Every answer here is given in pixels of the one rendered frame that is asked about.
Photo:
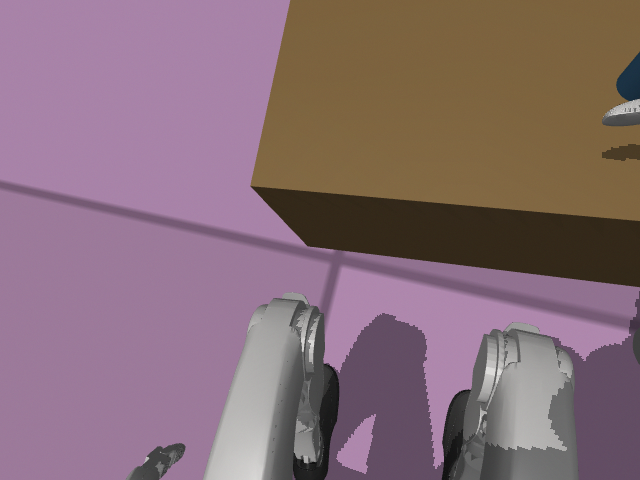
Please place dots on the left robot hand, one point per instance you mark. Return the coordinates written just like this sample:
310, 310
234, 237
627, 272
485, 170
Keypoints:
158, 462

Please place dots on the can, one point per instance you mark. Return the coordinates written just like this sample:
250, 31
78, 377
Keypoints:
628, 83

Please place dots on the left robot foot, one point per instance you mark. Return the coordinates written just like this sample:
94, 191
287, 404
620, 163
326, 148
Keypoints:
328, 418

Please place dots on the right robot hand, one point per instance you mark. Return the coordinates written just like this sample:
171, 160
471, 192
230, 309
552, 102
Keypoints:
625, 114

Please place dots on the right robot foot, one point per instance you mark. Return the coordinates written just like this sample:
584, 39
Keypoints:
453, 433

